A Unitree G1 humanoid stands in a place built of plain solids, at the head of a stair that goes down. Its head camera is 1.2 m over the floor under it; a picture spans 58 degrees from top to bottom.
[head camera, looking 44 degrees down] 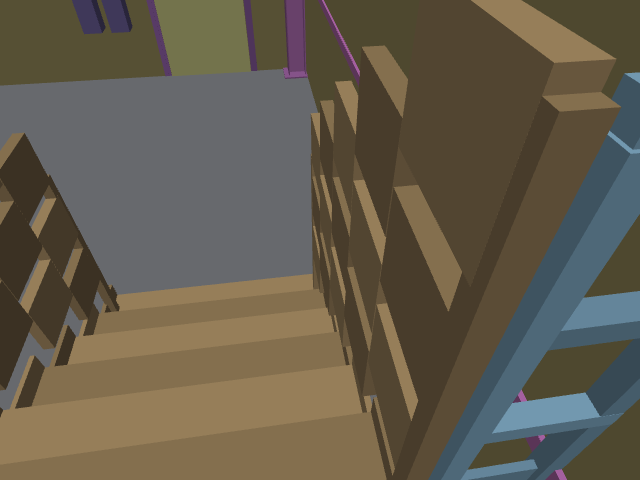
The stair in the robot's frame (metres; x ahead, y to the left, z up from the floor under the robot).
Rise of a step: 0.16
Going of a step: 0.26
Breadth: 1.32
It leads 8 degrees to the left of straight ahead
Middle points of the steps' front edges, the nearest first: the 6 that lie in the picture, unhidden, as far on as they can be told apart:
0.53 0.47 -0.16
0.79 0.51 -0.32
1.05 0.54 -0.48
1.31 0.58 -0.64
1.57 0.62 -0.80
1.83 0.66 -0.96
